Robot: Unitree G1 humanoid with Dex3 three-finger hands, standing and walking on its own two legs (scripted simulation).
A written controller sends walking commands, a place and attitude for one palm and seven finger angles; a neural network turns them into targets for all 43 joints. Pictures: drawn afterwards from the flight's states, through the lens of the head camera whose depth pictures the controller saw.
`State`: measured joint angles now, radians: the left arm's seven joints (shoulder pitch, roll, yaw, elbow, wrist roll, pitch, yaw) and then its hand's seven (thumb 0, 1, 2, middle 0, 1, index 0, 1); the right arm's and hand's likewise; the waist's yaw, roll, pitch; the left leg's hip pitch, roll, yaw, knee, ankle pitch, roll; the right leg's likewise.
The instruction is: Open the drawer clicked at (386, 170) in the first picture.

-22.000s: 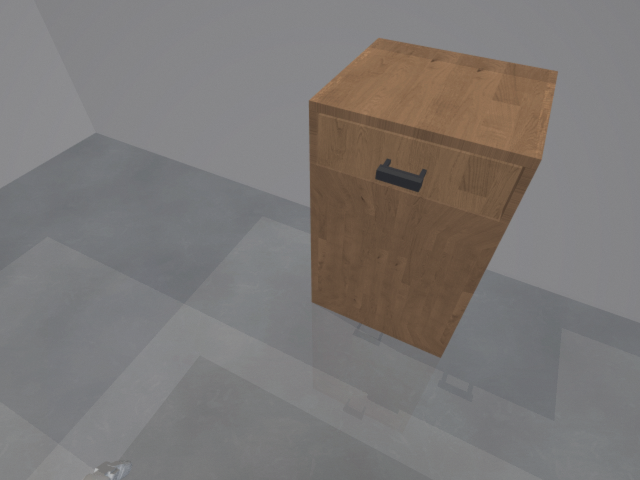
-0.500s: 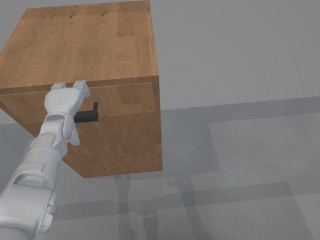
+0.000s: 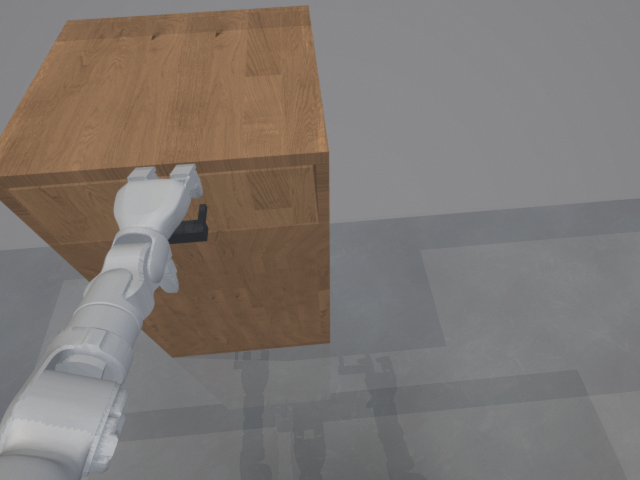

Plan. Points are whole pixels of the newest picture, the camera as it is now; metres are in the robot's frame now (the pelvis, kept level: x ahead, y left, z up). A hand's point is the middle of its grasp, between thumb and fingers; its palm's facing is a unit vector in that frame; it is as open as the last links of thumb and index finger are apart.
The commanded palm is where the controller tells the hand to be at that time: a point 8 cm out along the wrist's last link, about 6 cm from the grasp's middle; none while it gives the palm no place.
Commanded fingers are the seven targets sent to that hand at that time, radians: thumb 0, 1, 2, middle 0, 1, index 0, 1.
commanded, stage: re-aim the fingers above the handle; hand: left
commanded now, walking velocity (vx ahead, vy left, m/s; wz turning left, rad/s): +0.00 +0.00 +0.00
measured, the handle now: (175, 222) +0.50 +0.24 -0.03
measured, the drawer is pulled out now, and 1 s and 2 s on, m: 0.00 0.00 0.00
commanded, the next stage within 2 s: lower the fingers behind the handle in 1.08 s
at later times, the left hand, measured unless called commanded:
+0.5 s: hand (165, 229) +0.44 +0.22 +0.03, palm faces -0.03 -0.03 -1.00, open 13.8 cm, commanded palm +0.43 +0.24 +0.09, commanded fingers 0.00 -0.50 0.30 -0.30 -1.20 -0.30 -1.20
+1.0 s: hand (133, 240) +0.43 +0.27 +0.02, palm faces -0.17 +0.01 -0.99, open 13.8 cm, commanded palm +0.43 +0.27 +0.08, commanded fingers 0.00 -0.50 0.30 -0.30 -1.20 -0.30 -1.20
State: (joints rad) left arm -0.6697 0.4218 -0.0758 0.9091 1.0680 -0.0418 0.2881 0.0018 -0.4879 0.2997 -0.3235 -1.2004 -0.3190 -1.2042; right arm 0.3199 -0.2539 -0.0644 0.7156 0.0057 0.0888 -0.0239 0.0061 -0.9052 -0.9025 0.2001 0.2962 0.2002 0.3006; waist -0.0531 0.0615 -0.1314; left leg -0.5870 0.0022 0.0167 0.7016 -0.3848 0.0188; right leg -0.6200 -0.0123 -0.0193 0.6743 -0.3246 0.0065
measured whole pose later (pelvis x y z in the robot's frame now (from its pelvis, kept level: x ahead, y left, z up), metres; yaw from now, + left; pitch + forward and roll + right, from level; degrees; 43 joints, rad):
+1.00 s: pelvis -0.02 -0.01 -0.01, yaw -1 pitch +17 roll +0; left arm -0.71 0.59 0.04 1.03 1.07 -0.11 0.21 0.00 -0.49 0.30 -0.33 -1.20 -0.32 -1.22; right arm 0.32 -0.28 -0.04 0.67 0.02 0.10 -0.07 0.00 -0.90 -0.90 0.20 0.30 0.20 0.30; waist -0.08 0.05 -0.11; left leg -0.66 0.02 0.03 0.73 -0.38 0.01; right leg -0.70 0.01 -0.01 0.71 -0.31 0.00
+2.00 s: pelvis -0.03 +0.00 -0.03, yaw +0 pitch +23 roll -2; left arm -0.79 0.54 0.00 1.07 1.10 -0.07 0.37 0.00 -0.49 0.30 -0.34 -1.26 -0.33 -1.23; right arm 0.37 -0.27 -0.06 0.75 -0.02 0.07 -0.02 0.01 -0.91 -0.90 0.20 0.30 0.20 0.30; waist -0.09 0.05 -0.16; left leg -0.88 0.02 0.00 0.93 -0.44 0.02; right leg -0.90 0.00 -0.03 0.86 -0.36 0.00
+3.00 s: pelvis -0.05 +0.00 -0.05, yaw -1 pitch +24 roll -2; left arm -0.87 0.61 -0.01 1.10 1.08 -0.07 0.26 0.00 -0.49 0.30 -0.26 -1.28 -0.31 -1.21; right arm 0.37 -0.27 -0.02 0.70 0.00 0.05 -0.04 0.00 -0.90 -0.90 0.20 0.30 0.20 0.30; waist -0.12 0.06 -0.15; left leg -1.02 0.02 0.00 1.04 -0.45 0.02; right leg -1.03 0.00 -0.03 0.97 -0.36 0.01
